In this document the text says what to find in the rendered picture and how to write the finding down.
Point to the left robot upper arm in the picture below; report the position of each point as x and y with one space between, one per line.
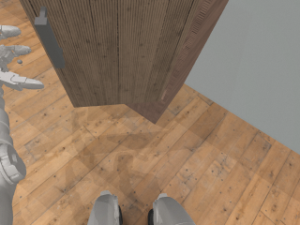
12 171

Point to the right robot thigh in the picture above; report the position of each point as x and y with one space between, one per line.
168 211

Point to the left robot forearm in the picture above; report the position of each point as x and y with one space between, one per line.
4 122

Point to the handle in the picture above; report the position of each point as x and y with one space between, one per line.
47 36

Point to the robot left hand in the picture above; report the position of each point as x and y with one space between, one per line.
7 53

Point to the right robot shin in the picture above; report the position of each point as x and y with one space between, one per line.
159 196

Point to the cupboard door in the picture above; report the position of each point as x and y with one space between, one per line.
115 51

